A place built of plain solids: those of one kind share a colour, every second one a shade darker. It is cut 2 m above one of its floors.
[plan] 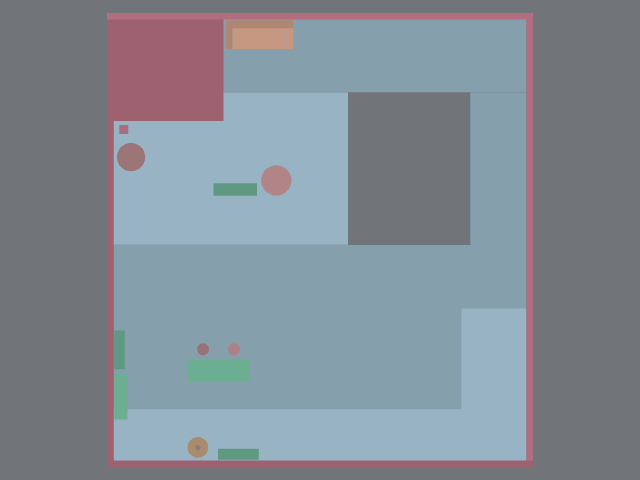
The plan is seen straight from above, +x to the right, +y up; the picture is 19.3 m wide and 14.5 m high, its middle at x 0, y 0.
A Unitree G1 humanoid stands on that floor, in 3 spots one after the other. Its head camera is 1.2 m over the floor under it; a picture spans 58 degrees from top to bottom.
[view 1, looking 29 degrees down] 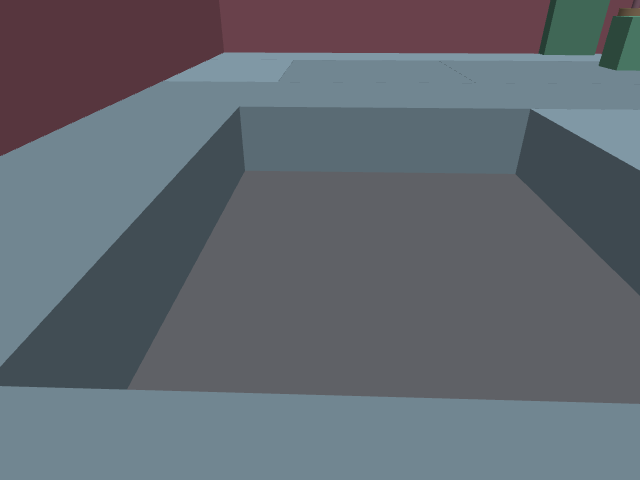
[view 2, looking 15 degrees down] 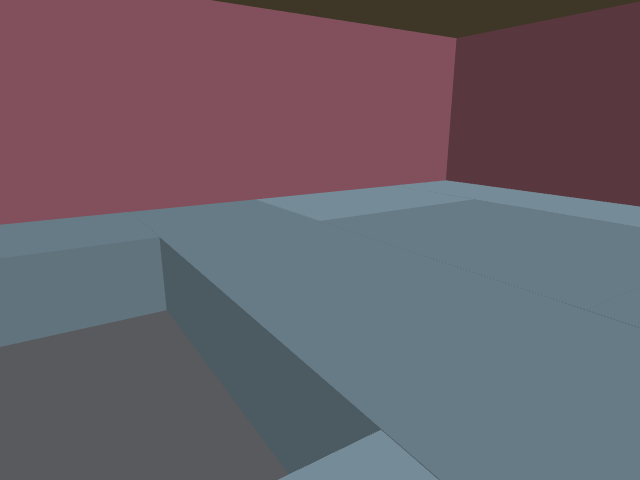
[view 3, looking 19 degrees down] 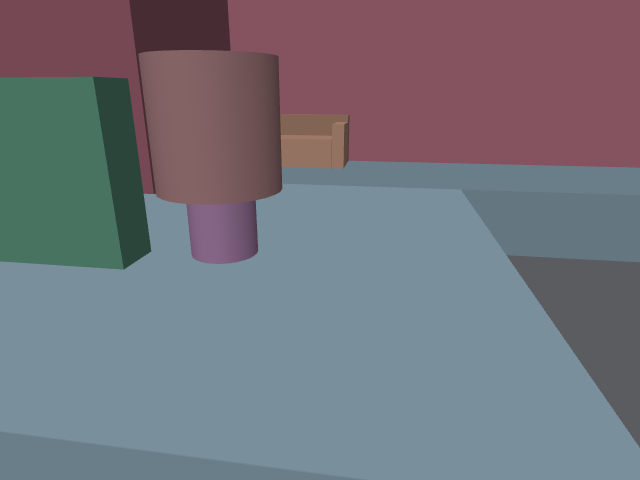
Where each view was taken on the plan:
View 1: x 3.30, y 5.52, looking -88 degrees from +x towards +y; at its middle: ground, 4.26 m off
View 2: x -0.28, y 0.88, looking -33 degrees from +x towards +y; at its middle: floor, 4.64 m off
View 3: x -0.08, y -1.24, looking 99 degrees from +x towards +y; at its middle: floor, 3.68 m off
